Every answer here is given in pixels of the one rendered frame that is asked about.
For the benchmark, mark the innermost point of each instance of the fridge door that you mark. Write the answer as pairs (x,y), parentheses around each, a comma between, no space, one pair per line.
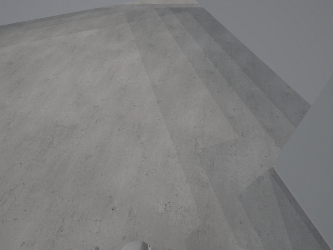
(306,162)

